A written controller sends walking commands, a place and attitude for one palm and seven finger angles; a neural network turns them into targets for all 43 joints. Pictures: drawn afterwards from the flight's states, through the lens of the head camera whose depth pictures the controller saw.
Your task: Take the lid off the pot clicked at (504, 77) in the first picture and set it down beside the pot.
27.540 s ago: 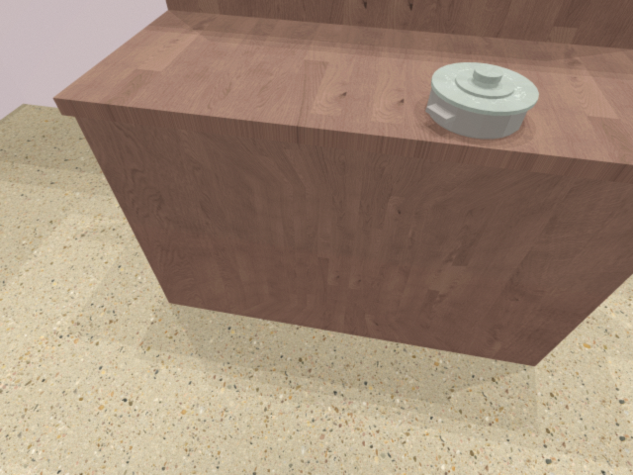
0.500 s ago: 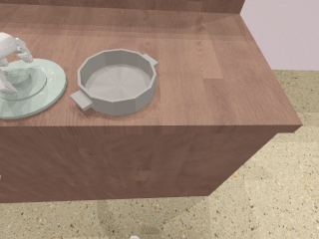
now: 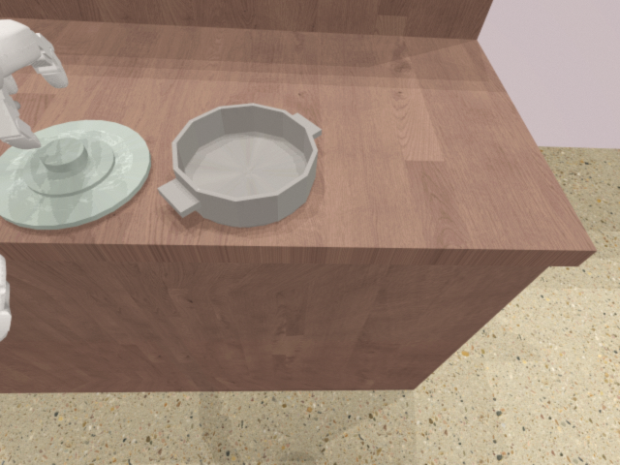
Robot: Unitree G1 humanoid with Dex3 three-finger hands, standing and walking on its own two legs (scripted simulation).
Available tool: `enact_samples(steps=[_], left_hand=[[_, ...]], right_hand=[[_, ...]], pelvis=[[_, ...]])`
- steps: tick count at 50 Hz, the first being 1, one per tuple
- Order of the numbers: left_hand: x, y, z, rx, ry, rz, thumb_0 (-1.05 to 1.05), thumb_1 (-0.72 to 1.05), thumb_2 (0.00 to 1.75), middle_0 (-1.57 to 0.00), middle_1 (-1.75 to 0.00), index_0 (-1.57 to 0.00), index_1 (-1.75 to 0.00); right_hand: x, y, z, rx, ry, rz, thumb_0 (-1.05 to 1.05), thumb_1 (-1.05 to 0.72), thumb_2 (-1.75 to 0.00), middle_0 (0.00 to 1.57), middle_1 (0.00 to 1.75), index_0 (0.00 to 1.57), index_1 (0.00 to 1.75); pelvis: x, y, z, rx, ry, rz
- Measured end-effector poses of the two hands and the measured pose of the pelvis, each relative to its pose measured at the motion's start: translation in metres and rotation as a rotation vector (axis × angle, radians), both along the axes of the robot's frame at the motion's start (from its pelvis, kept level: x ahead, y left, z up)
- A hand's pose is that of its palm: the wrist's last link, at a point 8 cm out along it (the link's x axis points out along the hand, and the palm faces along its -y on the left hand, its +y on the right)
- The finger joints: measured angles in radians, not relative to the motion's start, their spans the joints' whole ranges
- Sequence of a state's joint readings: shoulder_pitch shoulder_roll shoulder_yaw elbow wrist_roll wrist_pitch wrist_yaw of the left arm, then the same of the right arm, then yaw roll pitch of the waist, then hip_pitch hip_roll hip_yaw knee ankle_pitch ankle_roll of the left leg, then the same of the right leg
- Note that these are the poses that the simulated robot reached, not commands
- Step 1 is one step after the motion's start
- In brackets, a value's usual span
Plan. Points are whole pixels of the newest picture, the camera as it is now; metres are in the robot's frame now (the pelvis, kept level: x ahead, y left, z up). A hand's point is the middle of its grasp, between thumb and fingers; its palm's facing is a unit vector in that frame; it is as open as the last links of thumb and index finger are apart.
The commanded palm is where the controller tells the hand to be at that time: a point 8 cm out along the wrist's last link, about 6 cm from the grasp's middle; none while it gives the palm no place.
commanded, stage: raise the empty hand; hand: left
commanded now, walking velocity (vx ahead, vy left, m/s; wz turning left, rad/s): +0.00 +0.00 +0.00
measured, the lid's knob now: (64, 154) +0.48 +0.33 +0.12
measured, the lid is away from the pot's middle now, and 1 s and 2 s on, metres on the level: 0.23 0.23 0.23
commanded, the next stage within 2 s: draw the hand back to the body in 0.58 s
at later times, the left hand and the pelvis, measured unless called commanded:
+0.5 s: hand out of the picture +0.47 +0.32 +0.27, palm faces -0.16 -0.08 -0.98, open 11.0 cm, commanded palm +0.46 +0.31 +0.33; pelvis +0.01 -0.02 +0.00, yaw +0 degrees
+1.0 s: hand (8, 63) +0.45 +0.30 +0.26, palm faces -0.16 -0.06 -0.98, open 11.0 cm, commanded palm +0.41 +0.30 +0.32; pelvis +0.02 -0.05 +0.01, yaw +0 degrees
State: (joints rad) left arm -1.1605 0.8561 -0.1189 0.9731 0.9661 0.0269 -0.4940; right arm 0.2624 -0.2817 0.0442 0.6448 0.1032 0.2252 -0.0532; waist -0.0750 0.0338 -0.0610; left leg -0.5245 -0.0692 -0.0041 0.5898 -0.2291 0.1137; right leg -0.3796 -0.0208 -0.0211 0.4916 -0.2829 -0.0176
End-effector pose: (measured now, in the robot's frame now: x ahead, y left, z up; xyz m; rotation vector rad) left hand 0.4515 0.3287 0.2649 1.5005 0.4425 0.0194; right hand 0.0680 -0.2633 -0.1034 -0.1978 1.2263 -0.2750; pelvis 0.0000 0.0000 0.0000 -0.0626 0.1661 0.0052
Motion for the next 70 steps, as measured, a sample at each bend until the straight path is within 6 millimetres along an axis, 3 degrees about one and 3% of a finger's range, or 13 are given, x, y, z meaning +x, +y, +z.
enact_samples(steps=[26, 43, 50, 59, 64, 67, 70], left_hand=[[0.007, -0.012, 0.061, 0.027, -0.091, 0.097, 0.0, -0.15, 0.96, -0.54, -0.52, -0.54, -0.52], [0.001, -0.019, 0.056, 0.045, -0.064, 0.147, 0.0, -0.15, 0.96, -0.54, -0.52, -0.54, -0.52], [-0.01, -0.029, 0.051, 0.05, -0.088, 0.126, 0.0, -0.15, 0.96, -0.54, -0.52, -0.54, -0.52], [-0.039, -0.038, 0.048, 0.052, -0.113, 0.111, 0.0, -0.15, 0.96, -0.54, -0.52, -0.54, -0.52], [-0.057, -0.051, 0.055, -0.629, -0.642, -0.071, 0.0, -0.16, 0.96, -0.54, -0.52, -0.55, -0.52], [-0.068, -0.05, 0.051, -0.846, -0.866, -0.06, 0.0, -0.15, 0.96, -0.54, -0.52, -0.54, -0.52], [-0.076, -0.054, 0.047, -0.953, -1.0, -0.046, 0.0, -0.14, 0.95, -0.53, -0.52, -0.53, -0.52]], right_hand=[[0.003, -0.016, -0.001, 0.021, -0.003, -0.007, 0.0, -0.9, -0.9, 0.21, 0.3, 0.2, 0.3], [0.012, -0.042, -0.002, 0.035, -0.002, -0.014, 0.0, -0.9, -0.9, 0.21, 0.3, 0.2, 0.3], [0.032, -0.049, -0.002, 0.053, -0.04, 0.004, 0.01, -0.9, -0.9, 0.21, 0.3, 0.2, 0.3], [0.077, -0.048, 0.003, 0.074, -0.15, 0.065, 0.01, -0.91, -0.9, 0.2, 0.3, 0.2, 0.3], [0.096, -0.037, 0.016, 0.072, -0.27, 0.148, 0.01, -0.91, -0.9, 0.2, 0.3, 0.2, 0.3], [0.1, -0.036, 0.023, 0.062, -0.307, 0.163, 0.01, -0.9, -0.9, 0.21, 0.3, 0.2, 0.3], [0.1, -0.039, 0.028, 0.045, -0.332, 0.172, 0.01, -0.9, -0.9, 0.21, 0.3, 0.2, 0.3]], pelvis=[[0.01, -0.017, 0.005, 0.019, 0.001, -0.003], [0.015, -0.042, 0.006, 0.034, -0.008, -0.009], [0.018, -0.05, 0.007, 0.037, -0.024, -0.011], [0.018, -0.057, 0.007, 0.041, -0.052, 0.001], [0.017, -0.061, 0.009, 0.045, -0.108, -0.01], [0.02, -0.066, 0.011, 0.046, -0.13, -0.021], [0.023, -0.07, 0.012, 0.045, -0.148, -0.026]])
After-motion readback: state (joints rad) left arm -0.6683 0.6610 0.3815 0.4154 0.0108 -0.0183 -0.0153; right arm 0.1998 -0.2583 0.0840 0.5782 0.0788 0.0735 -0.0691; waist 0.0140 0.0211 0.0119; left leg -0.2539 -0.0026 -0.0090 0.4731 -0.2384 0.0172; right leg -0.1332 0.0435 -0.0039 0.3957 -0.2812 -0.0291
